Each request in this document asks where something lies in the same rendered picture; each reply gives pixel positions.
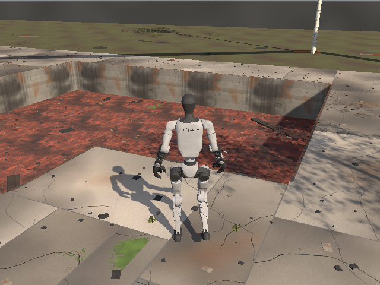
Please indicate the right robot foot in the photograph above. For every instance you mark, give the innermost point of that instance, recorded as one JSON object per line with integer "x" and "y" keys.
{"x": 205, "y": 235}

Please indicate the left robot hand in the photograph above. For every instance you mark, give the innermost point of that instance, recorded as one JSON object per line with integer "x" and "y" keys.
{"x": 158, "y": 169}

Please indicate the robot left upper arm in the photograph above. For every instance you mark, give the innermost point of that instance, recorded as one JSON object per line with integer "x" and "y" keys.
{"x": 171, "y": 125}

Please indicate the right robot hand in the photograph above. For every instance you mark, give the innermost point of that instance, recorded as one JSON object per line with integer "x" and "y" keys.
{"x": 223, "y": 166}

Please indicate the right robot forearm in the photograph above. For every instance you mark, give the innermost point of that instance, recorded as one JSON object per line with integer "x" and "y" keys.
{"x": 218, "y": 155}

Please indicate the robot torso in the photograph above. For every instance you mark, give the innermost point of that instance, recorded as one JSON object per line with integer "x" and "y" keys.
{"x": 189, "y": 141}

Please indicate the robot right upper arm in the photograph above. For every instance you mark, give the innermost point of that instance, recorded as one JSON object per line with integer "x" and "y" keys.
{"x": 208, "y": 125}

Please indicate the left robot forearm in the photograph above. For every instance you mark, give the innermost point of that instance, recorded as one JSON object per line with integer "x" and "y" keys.
{"x": 159, "y": 158}

